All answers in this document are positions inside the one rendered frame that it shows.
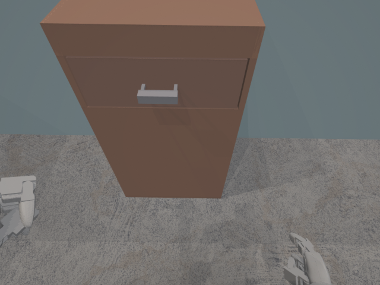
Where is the robot left hand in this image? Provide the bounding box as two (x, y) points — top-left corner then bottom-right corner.
(0, 175), (39, 247)

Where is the handle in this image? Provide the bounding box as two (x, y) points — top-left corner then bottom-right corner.
(137, 84), (178, 105)

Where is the cabinet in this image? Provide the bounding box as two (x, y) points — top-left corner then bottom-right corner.
(40, 0), (265, 198)

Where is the drawer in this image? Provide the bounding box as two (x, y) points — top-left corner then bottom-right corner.
(66, 56), (248, 108)

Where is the robot right hand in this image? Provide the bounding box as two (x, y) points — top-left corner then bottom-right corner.
(284, 232), (331, 285)

